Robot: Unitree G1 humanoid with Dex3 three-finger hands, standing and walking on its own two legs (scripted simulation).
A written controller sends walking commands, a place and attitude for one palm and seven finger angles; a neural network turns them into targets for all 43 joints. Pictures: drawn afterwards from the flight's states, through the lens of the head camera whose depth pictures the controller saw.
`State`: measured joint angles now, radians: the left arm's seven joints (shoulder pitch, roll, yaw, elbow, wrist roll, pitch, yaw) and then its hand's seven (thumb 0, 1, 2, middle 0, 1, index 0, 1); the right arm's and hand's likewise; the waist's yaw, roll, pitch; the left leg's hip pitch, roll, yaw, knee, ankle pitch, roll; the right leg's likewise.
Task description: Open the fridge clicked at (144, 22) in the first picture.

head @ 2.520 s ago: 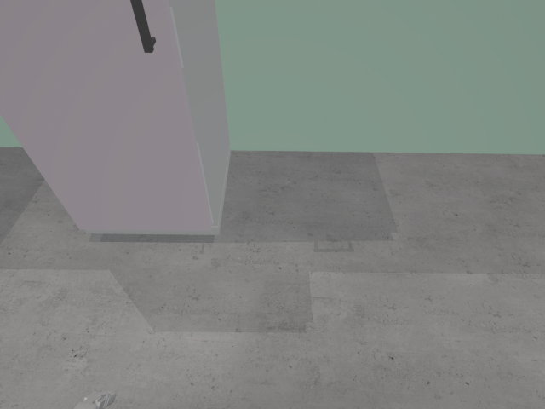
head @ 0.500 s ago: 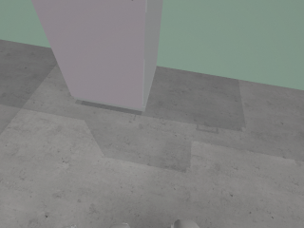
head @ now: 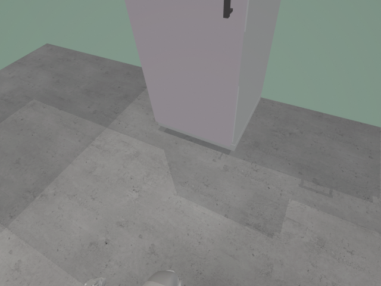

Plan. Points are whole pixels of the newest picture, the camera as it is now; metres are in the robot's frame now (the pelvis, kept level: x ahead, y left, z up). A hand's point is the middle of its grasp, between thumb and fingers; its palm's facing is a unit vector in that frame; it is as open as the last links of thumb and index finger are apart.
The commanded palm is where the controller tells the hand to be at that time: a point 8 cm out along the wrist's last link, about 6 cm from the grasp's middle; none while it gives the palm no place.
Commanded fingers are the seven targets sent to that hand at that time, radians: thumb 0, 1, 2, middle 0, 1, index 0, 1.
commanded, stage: walk to a spot facing it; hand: right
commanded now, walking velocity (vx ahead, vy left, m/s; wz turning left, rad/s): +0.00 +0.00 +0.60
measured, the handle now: out of the picture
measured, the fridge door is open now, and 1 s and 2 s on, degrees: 0 0 0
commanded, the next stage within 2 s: none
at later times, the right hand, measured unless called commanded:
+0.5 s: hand (251, 284) +0.16 -0.12 -0.16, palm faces -0.31 +0.92 -0.24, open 7.4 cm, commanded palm none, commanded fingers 0.00 -0.90 -0.90 0.20 0.30 0.20 0.30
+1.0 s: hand (232, 227) +0.30 -0.09 -0.17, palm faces -0.56 +0.82 -0.15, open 7.4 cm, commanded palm none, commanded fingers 0.00 -0.90 -0.90 0.20 0.30 0.20 0.30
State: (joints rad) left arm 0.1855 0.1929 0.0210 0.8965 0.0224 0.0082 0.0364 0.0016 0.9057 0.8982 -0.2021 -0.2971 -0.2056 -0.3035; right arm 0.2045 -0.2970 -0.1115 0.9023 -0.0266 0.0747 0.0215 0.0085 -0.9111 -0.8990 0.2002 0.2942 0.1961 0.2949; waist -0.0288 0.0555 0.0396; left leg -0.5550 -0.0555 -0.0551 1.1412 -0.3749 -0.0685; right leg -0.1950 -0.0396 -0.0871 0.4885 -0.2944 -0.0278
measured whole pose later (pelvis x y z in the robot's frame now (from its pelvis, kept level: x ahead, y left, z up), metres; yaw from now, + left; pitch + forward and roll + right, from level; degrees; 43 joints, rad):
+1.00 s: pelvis +0.13 +0.03 +0.00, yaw +38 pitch +0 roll +2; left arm 0.40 0.14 0.02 1.02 0.02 -0.06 0.03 0.00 0.91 0.90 -0.20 -0.30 -0.21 -0.30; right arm 0.23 -0.23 -0.11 0.96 -0.03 0.05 0.05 0.01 -0.91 -0.90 0.20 0.29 0.19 0.29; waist 0.00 0.03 0.03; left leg -0.64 0.07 0.05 1.13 -0.18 -0.05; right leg -0.02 -0.09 -0.30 0.35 -0.33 -0.01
